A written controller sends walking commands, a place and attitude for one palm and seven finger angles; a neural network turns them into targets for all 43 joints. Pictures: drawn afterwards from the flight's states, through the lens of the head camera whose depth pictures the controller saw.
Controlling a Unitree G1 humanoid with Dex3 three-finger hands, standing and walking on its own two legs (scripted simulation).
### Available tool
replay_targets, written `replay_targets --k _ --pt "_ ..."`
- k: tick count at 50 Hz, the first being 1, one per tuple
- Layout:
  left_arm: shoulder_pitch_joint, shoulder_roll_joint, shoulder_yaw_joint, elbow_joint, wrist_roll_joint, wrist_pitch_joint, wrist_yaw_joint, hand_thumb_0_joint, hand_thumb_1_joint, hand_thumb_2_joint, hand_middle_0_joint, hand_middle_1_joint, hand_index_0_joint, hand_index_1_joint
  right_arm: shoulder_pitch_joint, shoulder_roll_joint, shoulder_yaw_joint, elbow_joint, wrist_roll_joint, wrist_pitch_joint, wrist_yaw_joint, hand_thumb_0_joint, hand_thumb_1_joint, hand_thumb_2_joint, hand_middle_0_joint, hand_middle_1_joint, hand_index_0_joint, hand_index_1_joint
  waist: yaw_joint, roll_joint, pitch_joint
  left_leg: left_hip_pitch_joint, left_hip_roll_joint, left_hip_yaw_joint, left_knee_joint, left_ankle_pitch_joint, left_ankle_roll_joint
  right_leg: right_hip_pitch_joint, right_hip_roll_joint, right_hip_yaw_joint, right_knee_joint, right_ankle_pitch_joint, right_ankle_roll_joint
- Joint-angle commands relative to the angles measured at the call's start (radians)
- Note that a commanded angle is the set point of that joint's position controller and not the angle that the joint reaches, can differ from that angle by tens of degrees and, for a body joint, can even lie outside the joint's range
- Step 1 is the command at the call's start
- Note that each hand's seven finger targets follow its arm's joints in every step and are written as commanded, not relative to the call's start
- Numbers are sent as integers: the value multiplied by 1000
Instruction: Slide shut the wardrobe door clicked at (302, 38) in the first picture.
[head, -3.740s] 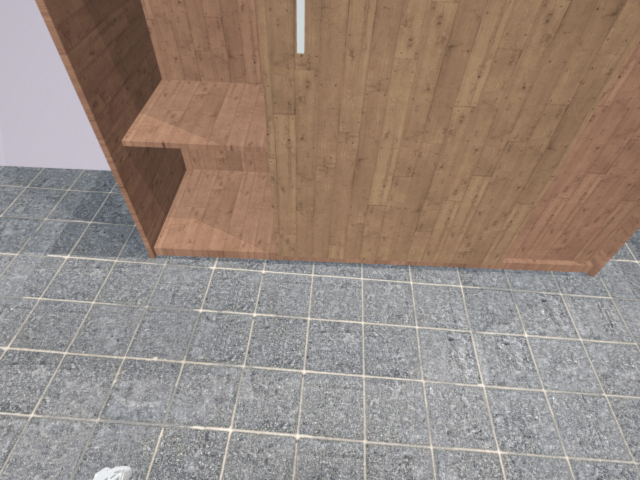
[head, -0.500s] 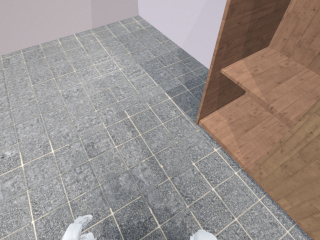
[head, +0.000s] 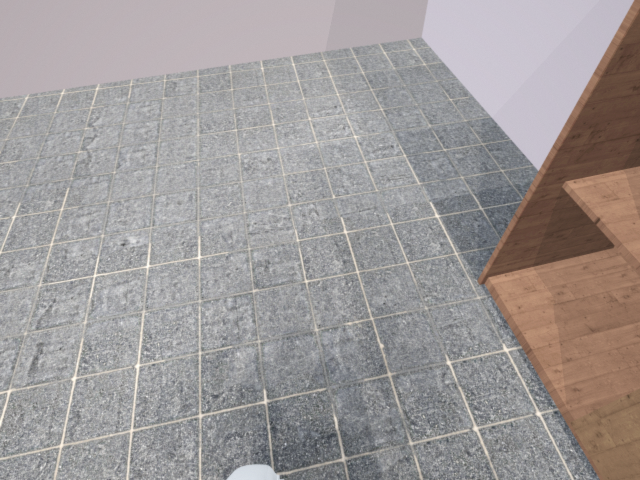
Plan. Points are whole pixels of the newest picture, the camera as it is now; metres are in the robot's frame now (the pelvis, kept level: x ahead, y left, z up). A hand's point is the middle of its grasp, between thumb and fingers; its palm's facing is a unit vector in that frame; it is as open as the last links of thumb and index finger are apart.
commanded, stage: walk to a spot facing it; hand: right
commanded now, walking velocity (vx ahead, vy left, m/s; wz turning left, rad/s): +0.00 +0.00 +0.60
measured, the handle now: out of the picture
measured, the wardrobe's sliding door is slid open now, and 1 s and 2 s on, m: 0.49 0.49 0.49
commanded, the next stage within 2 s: turn to face it in 0.94 s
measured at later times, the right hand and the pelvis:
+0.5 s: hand out of the picture +0.14 -0.17 -0.17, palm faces -0.22 +0.95 -0.20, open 7.4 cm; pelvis +0.03 +0.01 +0.00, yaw +17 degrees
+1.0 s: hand (360, 351) +0.34 -0.04 -0.18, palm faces -0.61 +0.77 -0.18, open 7.4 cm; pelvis +0.14 +0.05 -0.01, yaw +36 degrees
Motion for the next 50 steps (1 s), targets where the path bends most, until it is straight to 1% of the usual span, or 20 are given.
replay_targets --k 1,3,4,5,7,10,16,21,24,25,26,27,28,30,31,34,38,46,48,50 --pt "34 217 67 -39 -1 -22 0 0 900 900 -200 -300 -200 -300 -51 -39 -6 -104 4 -48 -6 0 -900 -900 200 300 200 300 26 -227 -127 31 -26 50 -213 26 38 133 -241 131 -64 450 -87" --pt "41 203 65 -39 -10 -18 -8 0 900 900 -200 -300 -200 -300 36 -89 -14 -79 0 -63 -17 0 -900 -900 200 300 200 300 -29 -112 -174 273 -16 32 -456 260 70 7 -204 63 136 357 0" --pt "50 135 47 -69 -15 -12 -14 0 900 900 -200 -300 -200 -300 97 -199 -34 -65 -9 -79 -31 0 -900 -900 200 300 200 300 -63 186 -192 474 212 -259 -539 511 153 -263 -97 18 358 -35 68" --pt "-9 102 29 -114 -12 -2 -10 0 900 900 -200 -300 -200 -300 144 -271 -45 -52 6 -79 -43 0 -900 -900 200 300 200 300 -86 282 -197 458 367 -436 -519 870 253 -419 6 128 559 -375 98" --pt "-68 114 29 -118 -13 5 10 0 900 900 -200 -300 -200 -300 109 -244 -52 -49 9 -76 -56 0 -900 -900 200 300 200 300 -75 272 -174 420 292 -403 -492 867 280 -471 8 275 670 -318 89" --pt "-32 136 34 -71 -1 16 -2 0 900 900 -200 -300 -200 -300 -16 -156 -22 -85 12 -75 -49 0 -900 -900 200 300 200 300 -17 147 -111 278 175 -272 -554 506 230 -379 0 258 629 -121 112" --pt "-88 144 40 -100 3 1 -25 0 900 900 -200 -300 -200 -300 27 -186 -26 -70 3 -95 -31 0 -900 -900 200 300 200 300 -40 151 -26 191 152 -388 -675 -17 249 -367 37 247 469 -82 106" --pt "-126 124 34 -138 -6 -25 -29 0 900 900 -200 -300 -200 -300 52 -197 -30 -66 1 -100 -27 0 -900 -900 200 300 200 300 -54 163 -37 171 139 -450 -656 -9 255 -251 97 249 257 -121 84" --pt "-25 119 31 -117 -11 -42 -17 0 900 900 -200 -300 -200 -300 11 -190 -34 -70 3 -95 -25 0 -900 -900 200 300 200 300 0 151 -56 73 85 -434 -566 21 218 -20 138 218 44 -49 71" --pt "53 137 34 -92 -14 -50 -7 0 900 900 -200 -300 -200 -300 -9 -162 -29 -78 7 -90 -23 0 -900 -900 200 300 200 300 36 110 -72 -39 38 -397 -488 -1 182 150 125 223 -67 -18 67" --pt "145 217 48 -68 -6 -58 7 0 900 900 -200 -300 -200 -300 -6 -91 -16 -98 12 -85 -17 0 -900 -900 200 300 200 300 78 -113 -110 -204 -68 -308 -280 -71 135 319 -43 408 -183 -202 31" --pt "224 317 66 -62 8 -56 7 0 900 900 -200 -300 -200 -300 -7 -38 -7 -122 15 -87 -7 0 -900 -900 200 300 200 300 100 -373 -106 -353 -159 -117 34 -182 78 331 -315 737 -335 -442 -53" --pt "173 301 55 -73 0 -52 5 0 900 900 -200 -300 -200 -300 -33 -89 -17 -130 1 -88 -5 0 -900 -900 200 300 200 300 84 -317 -43 -346 -54 -136 161 -127 78 163 -386 802 -393 -577 -97" --pt "86 199 25 -79 2 -67 8 0 900 900 -200 -300 -200 -300 -29 -89 -33 -89 -12 -87 16 0 -900 -900 200 300 200 300 27 -160 66 -318 -20 -102 288 40 64 27 -266 613 -411 -437 -56" --pt "38 169 16 -80 -3 -70 12 0 900 900 -200 -300 -200 -300 15 -71 -32 -62 -13 -78 21 0 -900 -900 200 300 200 300 -9 -144 74 -301 -4 -88 305 119 53 23 -214 471 -385 -262 -23" --pt "85 123 3 -49 -12 -81 23 0 900 900 -200 -300 -200 -300 67 -28 -23 -25 -7 -62 17 0 -900 -900 200 300 200 300 -18 -165 7 -250 -10 -57 332 191 27 83 -145 243 -277 290 0" --pt "152 119 9 -2 -13 -77 27 0 900 900 -200 -300 -200 -300 10 -8 -14 -34 -4 -50 12 0 -900 -900 200 300 200 300 1 -147 -18 -288 0 -11 268 187 11 177 -162 162 -203 597 -47" --pt "197 126 36 62 -1 -49 20 0 900 900 -200 -300 -200 -300 -163 16 1 -81 -4 -56 6 0 -900 -900 200 300 200 300 48 -204 -1 -183 -19 79 -97 124 43 238 -194 67 -103 712 -87" --pt "182 149 49 59 -6 -44 16 0 900 900 -200 -300 -200 -300 -121 -4 -2 -77 -5 -68 -1 0 -900 -900 200 300 200 300 21 -205 -44 -80 -53 100 -181 104 71 252 -213 45 -1 862 -72" --pt "152 165 53 33 -19 -43 6 0 900 900 -200 -300 -200 -300 62 -64 -17 -33 -9 -95 -10 0 -900 -900 200 300 200 300 -82 -129 -158 253 -71 94 -396 287 104 131 -185 7 301 838 -3"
